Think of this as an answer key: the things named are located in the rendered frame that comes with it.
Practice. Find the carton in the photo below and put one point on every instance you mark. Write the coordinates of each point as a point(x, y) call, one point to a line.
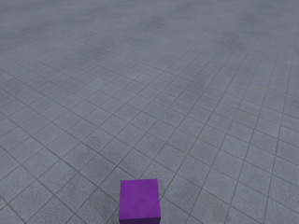
point(139, 202)

